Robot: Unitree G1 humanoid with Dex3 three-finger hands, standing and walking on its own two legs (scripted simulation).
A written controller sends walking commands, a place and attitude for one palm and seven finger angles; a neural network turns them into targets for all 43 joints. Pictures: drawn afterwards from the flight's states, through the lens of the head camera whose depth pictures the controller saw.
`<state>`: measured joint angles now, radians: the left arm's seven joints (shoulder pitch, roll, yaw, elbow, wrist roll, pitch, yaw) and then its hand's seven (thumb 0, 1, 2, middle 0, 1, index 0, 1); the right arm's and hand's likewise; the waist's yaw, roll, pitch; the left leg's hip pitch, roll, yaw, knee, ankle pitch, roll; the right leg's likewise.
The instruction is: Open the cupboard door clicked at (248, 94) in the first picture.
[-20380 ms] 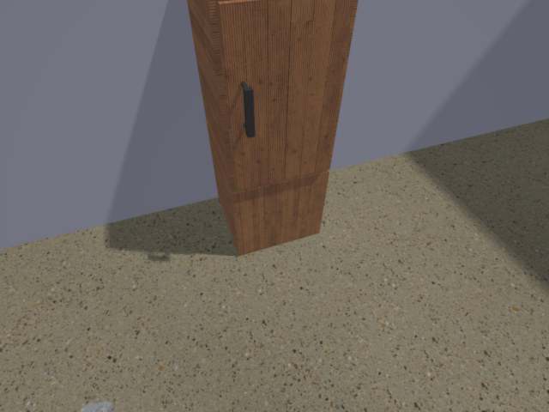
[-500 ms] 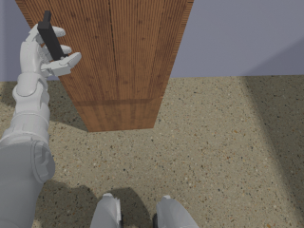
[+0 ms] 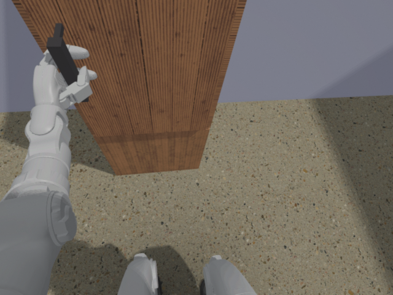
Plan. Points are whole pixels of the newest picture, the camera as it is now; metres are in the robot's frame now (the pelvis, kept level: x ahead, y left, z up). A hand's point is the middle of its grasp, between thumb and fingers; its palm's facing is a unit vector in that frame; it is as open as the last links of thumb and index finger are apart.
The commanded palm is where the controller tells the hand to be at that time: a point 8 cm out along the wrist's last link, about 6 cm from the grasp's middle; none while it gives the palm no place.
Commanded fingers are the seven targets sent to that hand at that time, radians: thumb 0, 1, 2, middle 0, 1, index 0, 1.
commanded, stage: pull the door open along its arc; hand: left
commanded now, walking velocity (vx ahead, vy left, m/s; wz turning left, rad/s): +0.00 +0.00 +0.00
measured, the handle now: (72, 66) +0.56 +0.20 +0.08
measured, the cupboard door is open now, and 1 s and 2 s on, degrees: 0 43 42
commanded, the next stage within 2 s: open thumb and fingers to let go in 0.82 s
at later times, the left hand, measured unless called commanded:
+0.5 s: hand (111, 148) +0.38 +0.12 +0.07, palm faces +0.20 -0.98 +0.09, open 6.2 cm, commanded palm +0.31 +0.19 +0.07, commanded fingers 0.00 0.90 0.90 -0.40 -1.35 -0.40 -1.35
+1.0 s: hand (159, 180) +0.31 +0.04 +0.07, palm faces +0.43 -0.90 -0.03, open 6.3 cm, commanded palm +0.26 +0.09 +0.07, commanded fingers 0.00 0.55 0.75 -0.38 -1.31 -0.38 -1.31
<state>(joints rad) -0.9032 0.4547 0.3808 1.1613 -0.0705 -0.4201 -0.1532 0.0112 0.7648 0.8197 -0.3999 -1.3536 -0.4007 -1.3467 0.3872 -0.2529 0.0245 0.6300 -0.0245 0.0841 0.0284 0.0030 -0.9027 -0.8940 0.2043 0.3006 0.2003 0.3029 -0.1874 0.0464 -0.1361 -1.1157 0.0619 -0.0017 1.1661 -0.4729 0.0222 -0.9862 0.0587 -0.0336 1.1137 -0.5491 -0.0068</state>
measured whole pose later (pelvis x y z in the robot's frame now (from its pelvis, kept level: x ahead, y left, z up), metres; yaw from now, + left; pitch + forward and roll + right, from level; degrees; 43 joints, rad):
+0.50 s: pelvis +0.03 -0.01 +0.03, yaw +0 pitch +18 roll -1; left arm -0.12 0.04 0.08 0.36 -0.12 -0.38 0.16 0.03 0.68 0.71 -0.33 -1.34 -0.35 -1.30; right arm 0.29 -0.23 -0.01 0.51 -0.02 0.06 0.07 0.01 -0.90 -0.89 0.20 0.30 0.20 0.30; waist -0.06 0.02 -0.18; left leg -0.86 0.05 0.04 1.02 -0.47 0.01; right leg -0.76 0.04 0.01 1.01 -0.55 -0.01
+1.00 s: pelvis +0.03 -0.06 +0.02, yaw +6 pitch +14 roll +2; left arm 0.15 -0.11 -0.17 0.14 0.10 -0.30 0.53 0.02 0.67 0.77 -0.31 -1.27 -0.32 -1.31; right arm 0.22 -0.20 0.00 0.54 -0.08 0.02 0.02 0.01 -0.90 -0.89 0.20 0.30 0.20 0.30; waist -0.03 0.03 -0.18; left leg -0.80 0.02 -0.04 1.01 -0.46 -0.05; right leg -0.70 0.03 -0.08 1.05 -0.61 -0.08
